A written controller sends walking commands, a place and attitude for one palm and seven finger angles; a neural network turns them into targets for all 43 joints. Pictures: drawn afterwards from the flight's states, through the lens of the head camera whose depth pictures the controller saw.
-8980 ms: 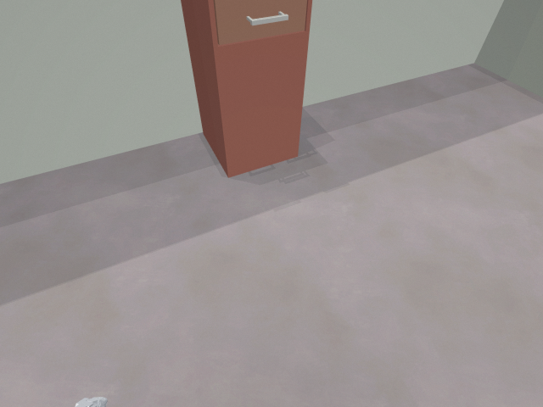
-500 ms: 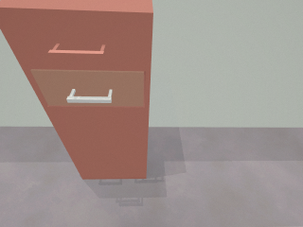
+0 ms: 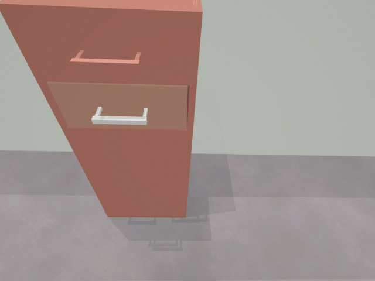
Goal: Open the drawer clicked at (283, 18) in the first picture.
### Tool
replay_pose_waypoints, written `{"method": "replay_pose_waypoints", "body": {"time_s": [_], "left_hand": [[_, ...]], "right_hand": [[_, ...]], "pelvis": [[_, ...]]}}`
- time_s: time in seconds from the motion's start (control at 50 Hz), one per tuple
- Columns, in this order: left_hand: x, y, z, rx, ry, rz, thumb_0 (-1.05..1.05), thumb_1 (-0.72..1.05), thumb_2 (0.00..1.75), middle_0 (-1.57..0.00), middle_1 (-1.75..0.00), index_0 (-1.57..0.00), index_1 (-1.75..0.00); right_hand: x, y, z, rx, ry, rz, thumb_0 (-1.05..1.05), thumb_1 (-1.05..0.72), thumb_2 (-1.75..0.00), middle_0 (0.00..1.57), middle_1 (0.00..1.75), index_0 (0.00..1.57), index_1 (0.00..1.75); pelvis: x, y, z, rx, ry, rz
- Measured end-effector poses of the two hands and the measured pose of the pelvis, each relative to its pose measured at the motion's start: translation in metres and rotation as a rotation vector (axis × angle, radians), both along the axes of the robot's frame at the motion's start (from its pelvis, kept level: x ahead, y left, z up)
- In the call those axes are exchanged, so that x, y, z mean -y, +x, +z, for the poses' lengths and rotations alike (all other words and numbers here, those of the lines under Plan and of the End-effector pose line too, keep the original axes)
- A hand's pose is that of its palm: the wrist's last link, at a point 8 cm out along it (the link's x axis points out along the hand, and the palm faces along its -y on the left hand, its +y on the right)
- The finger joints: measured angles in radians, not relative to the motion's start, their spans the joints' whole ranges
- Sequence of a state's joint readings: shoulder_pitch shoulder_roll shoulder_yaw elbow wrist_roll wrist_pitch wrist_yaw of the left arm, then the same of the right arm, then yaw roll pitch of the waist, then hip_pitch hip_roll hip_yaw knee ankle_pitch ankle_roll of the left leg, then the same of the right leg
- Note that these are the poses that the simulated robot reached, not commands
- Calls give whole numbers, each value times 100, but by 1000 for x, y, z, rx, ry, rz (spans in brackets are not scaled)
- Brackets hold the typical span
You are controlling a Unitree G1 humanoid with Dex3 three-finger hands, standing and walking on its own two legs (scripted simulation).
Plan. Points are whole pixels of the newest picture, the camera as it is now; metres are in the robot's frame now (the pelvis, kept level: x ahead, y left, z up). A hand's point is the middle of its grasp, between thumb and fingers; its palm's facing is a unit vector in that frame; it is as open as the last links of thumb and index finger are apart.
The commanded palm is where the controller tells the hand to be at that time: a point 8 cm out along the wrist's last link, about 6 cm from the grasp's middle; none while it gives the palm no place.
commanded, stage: raise the hand with hooked fingers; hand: left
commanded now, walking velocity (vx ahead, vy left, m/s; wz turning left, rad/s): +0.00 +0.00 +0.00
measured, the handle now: (121, 115) +0.54 +0.24 +0.02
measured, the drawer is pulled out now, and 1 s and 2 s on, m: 0.00 0.00 0.00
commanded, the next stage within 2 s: move the hooked fingers above the handle in 1.86 s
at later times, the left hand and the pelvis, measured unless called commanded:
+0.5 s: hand (82, 268) +0.15 +0.23 -0.05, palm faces +0.02 -0.11 -0.99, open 9.3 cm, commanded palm +0.16 +0.23 +0.02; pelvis +0.00 -0.03 -0.05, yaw +3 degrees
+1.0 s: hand (87, 195) +0.27 +0.23 +0.05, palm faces +0.11 -0.08 -0.99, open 12.2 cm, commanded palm +0.24 +0.22 +0.11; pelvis +0.04 -0.03 -0.02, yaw +3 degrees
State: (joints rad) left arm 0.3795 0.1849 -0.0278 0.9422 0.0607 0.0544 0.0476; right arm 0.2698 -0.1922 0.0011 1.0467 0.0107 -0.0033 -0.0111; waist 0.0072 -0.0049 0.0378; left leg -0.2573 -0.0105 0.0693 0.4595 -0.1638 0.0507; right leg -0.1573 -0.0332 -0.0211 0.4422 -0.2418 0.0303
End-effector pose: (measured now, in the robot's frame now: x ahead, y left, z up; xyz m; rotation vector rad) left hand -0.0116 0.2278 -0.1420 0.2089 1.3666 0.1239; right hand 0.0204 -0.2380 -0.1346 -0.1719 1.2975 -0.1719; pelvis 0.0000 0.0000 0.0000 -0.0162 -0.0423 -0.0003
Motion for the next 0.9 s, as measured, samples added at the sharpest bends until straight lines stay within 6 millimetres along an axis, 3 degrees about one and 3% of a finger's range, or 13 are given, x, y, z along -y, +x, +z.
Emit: {"method": "replay_pose_waypoints", "body": {"time_s": [0.04, 0.12, 0.16, 0.2, 0.28, 0.36, 0.42, 0.46, 0.52, 0.6, 0.68, 0.78, 0.9], "left_hand": [[-6, 43, 29, 246, 100, -89, 1, 90, 89, -20, -30, -20, -31], [-6, 130, 107, 696, 401, -323, 1, 86, 88, -21, -32, -20, -33], [-5, 164, 139, 847, 604, -480, 1, 83, 87, -21, -34, -20, -35], [-2, 185, 159, 930, 798, -616, 1, 80, 85, -21, -36, -20, -37], [8, 186, 158, 912, 994, -808, 0, 72, 82, -21, -41, -21, -42], [13, 155, 136, 799, 1008, -889, 0, 63, 78, -22, -47, -22, -48], [9, 137, 131, 764, 1016, -885, 0, 55, 75, -23, -51, -23, -52], [4, 136, 136, 787, 1047, -874, 0, 50, 73, -24, -55, -25, -55], [-3, 150, 151, 850, 1115, -854, 0, 43, 70, -25, -59, -26, -60], [-6, 182, 176, 895, 1183, -823, 0, 33, 66, -26, -65, -26, -66], [1, 209, 196, 880, 1155, -811, 0, 25, 62, -27, -71, -27, -72], [9, 223, 208, 856, 1094, -881, 0, 13, 57, -27, -78, -27, -79], [3, 235, 224, 891, 1117, -898, 0, 0, 51, -28, -87, -28, -88]], "right_hand": [[-1, 15, 5, 147, -24, 16, 1, -91, -89, 20, 30, 20, 30], [-3, 62, 11, 426, -23, 57, 1, -91, -89, 20, 30, 20, 30], [-3, 89, 14, 516, -11, 93, 1, -91, -89, 20, 30, 20, 30], [-1, 115, 19, 579, 4, 122, 1, -90, -89, 20, 30, 20, 30], [1, 162, 33, 631, 33, 172, 1, -90, -89, 20, 30, 20, 30], [2, 199, 43, 630, 18, 263, 1, -90, -89, 20, 30, 20, 30], [1, 222, 45, 622, -15, 334, 1, -90, -89, 20, 30, 20, 30], [-2, 234, 43, 621, -30, 373, 1, -90, -89, 20, 30, 20, 30], [-9, 245, 36, 622, -23, 400, 1, -91, -89, 20, 30, 20, 30], [-19, 247, 28, 606, 37, 377, 1, -91, -89, 19, 30, 20, 30], [-23, 234, 23, 559, 99, 318, 1, -90, -89, 20, 30, 20, 30], [-14, 215, 18, 479, 104, 275, 1, -90, -89, 20, 30, 20, 30], [9, 204, 11, 399, 49, 249, 1, -90, -89, 20, 30, 20, 30]], "pelvis": [[0, -1, -3, -7, 14, -4], [0, -5, -13, -36, 26, 33], [2, -8, -19, -63, 25, 33], [5, -10, -25, -94, 29, 15], [12, -9, -33, -134, 40, -17], [21, -6, -37, -151, 36, -4], [28, -2, -42, -159, 22, 23], [32, 0, -45, -161, 12, 41], [35, 3, -49, -159, -1, 62], [37, 10, -48, -153, -4, 65], [36, 21, -38, -146, 11, 47], [36, 33, -27, -136, 26, 30], [35, 39, -22, -130, 25, 40]]}}
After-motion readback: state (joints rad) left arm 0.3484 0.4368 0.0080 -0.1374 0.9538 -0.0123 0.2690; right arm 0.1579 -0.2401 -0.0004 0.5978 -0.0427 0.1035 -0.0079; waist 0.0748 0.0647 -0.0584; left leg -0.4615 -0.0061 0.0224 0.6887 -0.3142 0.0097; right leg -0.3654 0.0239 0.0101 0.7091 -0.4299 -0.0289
